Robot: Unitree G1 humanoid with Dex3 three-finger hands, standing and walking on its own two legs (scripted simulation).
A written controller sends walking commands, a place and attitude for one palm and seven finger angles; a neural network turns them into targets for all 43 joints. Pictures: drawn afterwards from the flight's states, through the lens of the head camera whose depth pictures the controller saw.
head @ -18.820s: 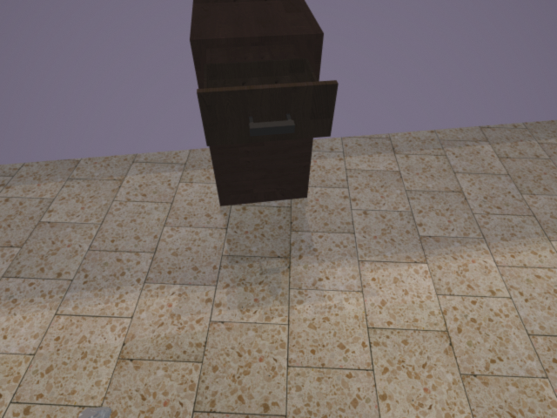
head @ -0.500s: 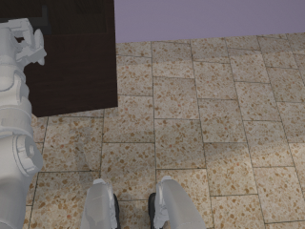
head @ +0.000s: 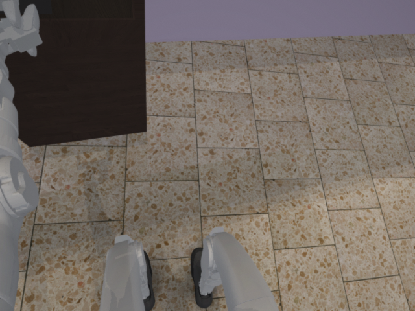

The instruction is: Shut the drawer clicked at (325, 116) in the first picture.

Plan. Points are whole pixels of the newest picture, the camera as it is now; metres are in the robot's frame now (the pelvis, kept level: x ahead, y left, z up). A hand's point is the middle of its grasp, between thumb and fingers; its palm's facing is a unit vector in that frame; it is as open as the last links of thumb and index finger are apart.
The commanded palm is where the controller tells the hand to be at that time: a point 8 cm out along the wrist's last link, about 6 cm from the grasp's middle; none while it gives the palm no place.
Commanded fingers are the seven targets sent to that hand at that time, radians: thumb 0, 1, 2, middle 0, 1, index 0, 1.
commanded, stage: pull the fist back off the drawer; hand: left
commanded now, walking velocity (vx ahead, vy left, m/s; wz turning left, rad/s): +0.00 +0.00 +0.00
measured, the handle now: out of the picture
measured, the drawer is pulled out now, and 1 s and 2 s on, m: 0.00 0.00 0.00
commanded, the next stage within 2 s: draw the hand back to the body in 0.52 s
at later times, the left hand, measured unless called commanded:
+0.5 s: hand (39, 31) +0.57 +0.21 +0.06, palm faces +0.13 -0.99 -0.02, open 2.8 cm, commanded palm +0.55 +0.24 +0.07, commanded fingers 0.00 0.90 0.90 -1.40 -1.60 -1.40 -1.60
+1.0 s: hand out of the picture +0.46 +0.23 +0.14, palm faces +0.17 -0.99 -0.03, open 3.2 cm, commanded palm +0.42 +0.27 +0.16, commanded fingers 0.00 0.90 0.90 -1.40 -1.60 -1.40 -1.60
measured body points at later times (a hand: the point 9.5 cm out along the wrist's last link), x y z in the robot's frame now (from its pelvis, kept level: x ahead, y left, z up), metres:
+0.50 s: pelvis +0.03 +0.00 +0.02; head +0.21 +0.04 +0.43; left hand +0.56 +0.27 +0.06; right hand +0.03 -0.26 -0.08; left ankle +0.09 +0.09 -0.59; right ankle +0.07 -0.12 -0.59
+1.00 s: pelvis +0.09 +0.00 +0.09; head +0.18 +0.02 +0.53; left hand +0.44 +0.28 +0.15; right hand +0.20 -0.25 -0.02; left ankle +0.09 +0.09 -0.59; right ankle +0.07 -0.12 -0.58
